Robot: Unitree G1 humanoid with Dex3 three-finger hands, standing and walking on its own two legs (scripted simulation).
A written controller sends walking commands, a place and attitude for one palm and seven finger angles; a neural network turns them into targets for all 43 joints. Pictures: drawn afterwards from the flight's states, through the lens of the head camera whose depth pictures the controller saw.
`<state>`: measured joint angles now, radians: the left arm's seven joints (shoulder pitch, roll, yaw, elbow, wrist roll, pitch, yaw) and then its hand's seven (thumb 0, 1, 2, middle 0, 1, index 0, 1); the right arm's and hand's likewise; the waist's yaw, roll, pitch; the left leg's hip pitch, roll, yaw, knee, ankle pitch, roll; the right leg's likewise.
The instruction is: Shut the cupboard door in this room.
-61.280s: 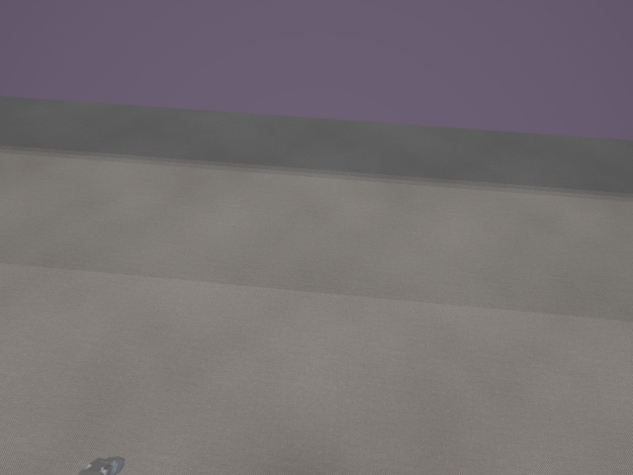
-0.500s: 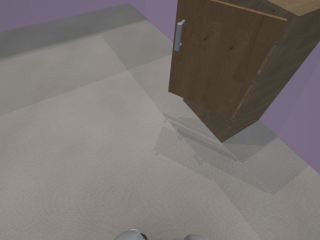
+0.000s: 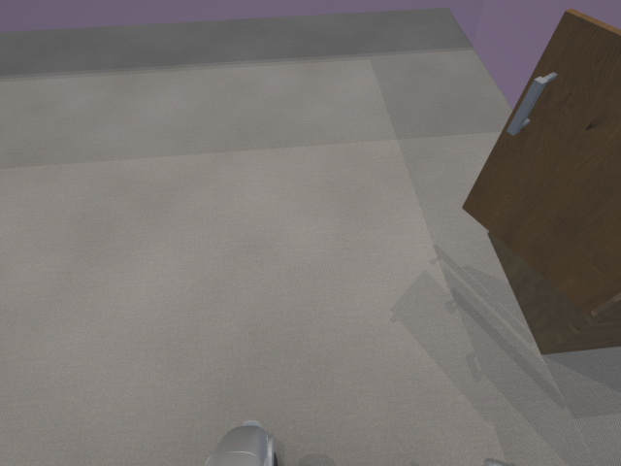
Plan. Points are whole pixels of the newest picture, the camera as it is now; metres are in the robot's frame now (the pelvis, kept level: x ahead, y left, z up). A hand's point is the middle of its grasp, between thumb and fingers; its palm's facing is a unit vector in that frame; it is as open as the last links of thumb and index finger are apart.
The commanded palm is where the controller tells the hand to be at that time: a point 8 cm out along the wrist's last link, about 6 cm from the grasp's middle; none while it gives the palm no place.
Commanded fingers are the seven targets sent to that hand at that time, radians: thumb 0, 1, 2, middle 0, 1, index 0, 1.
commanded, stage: walk to a spot facing it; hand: left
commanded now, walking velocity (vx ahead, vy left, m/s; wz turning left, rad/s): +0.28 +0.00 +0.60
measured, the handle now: (531, 104) +0.82 -0.42 -0.05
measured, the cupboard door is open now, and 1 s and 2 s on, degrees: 29 29 29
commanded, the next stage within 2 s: turn to face it in 0.26 s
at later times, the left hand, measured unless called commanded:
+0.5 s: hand (196, 393) +0.22 +0.20 -0.16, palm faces +0.21 -0.94 -0.25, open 7.3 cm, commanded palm none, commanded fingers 0.00 0.90 0.90 -0.20 -0.30 -0.20 -0.30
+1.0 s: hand (211, 314) +0.35 +0.21 -0.16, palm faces -0.06 -0.97 -0.22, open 7.4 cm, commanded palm none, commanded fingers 0.00 0.90 0.90 -0.20 -0.30 -0.20 -0.30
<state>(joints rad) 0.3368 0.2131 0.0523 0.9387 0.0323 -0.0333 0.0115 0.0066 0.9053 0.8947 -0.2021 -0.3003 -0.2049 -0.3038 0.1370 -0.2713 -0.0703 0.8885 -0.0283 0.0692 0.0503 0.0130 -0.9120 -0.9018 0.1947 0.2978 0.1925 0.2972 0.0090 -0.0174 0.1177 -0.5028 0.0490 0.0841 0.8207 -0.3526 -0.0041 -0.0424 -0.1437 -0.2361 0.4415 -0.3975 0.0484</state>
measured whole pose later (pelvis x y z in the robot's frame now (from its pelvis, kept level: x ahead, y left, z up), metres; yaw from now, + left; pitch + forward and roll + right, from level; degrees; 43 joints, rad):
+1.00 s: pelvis +0.25 +0.01 +0.00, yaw -6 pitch +0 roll -2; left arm 0.16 0.22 0.09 0.93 0.02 0.06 -0.02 0.01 0.91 0.90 -0.20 -0.30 -0.20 -0.30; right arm 0.21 -0.20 -0.04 0.94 -0.03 0.02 -0.04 0.01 -0.92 -0.90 0.20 0.30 0.20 0.30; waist 0.00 0.02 0.11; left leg -0.16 0.12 0.20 0.54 -0.36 -0.01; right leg -0.37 -0.01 -0.08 0.75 -0.39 0.01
